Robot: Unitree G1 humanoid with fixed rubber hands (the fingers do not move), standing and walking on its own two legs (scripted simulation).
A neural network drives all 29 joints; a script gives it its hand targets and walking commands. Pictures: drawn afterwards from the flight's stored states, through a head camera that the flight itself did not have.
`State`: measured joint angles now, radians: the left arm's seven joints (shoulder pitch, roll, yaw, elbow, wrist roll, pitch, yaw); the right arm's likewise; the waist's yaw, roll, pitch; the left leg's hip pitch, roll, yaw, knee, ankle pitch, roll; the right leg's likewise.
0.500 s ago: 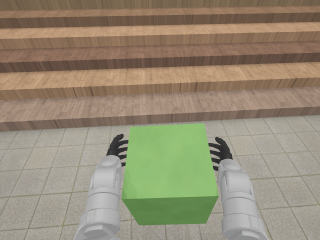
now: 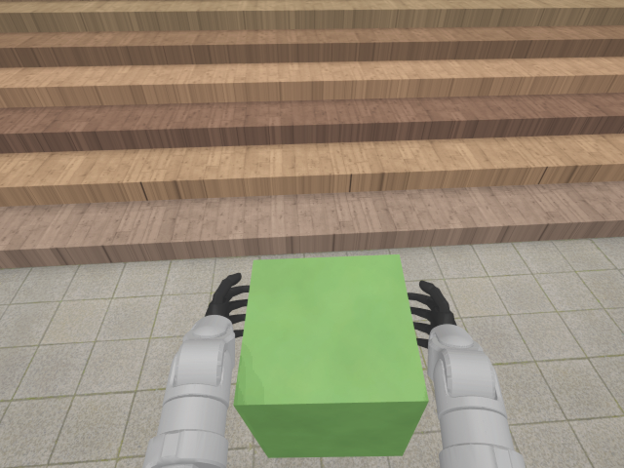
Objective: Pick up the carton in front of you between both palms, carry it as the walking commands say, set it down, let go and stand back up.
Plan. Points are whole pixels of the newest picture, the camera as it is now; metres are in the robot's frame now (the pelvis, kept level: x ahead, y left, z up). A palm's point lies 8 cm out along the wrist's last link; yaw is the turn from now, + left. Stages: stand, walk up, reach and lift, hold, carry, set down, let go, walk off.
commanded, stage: reach and lift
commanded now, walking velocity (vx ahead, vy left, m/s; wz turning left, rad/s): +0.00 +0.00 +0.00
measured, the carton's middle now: (330, 361) +0.29 -0.01 -0.05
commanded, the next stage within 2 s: hold in 0.06 s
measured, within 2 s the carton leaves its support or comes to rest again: neither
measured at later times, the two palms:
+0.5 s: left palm (212, 325) +0.28 +0.15 +0.06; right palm (442, 332) +0.28 -0.14 +0.05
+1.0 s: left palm (213, 320) +0.28 +0.15 +0.06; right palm (442, 325) +0.28 -0.15 +0.06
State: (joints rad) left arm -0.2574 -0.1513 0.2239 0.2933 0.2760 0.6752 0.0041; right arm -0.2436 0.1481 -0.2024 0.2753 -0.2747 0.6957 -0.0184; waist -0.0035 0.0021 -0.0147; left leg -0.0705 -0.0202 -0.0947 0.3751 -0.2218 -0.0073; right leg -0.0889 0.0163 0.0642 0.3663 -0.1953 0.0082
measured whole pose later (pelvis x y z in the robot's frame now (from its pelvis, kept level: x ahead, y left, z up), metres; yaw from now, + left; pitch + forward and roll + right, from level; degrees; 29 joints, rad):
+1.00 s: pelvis -0.01 +0.00 +0.00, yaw +1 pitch -3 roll +0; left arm -0.30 -0.16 0.24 0.26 0.29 0.76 0.00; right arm -0.29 0.16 -0.21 0.24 -0.28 0.78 -0.03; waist 0.00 0.00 -0.08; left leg -0.16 -0.02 -0.09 0.48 -0.34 -0.01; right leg -0.17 0.02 0.05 0.45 -0.30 0.01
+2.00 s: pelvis +0.47 +0.07 +0.00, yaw +1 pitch +5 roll -1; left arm -0.08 -0.13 0.06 -0.47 0.09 1.20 0.12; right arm -0.09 0.13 -0.07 -0.45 -0.06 1.19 -0.13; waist -0.04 -0.01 -0.09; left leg -0.17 0.03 0.25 0.30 -0.22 0.07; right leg -0.63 -0.12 -0.10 0.95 -0.17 0.00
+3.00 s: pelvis +1.11 +0.07 -0.01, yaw +2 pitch +6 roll -1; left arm -0.64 -0.10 0.30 -0.28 0.08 1.23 0.15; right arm -0.69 0.11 -0.27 -0.20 -0.01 1.21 -0.21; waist -0.10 -0.03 0.09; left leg -0.26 0.01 0.12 0.48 -0.33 0.06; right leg -1.04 -0.05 -0.04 1.73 -0.51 -0.11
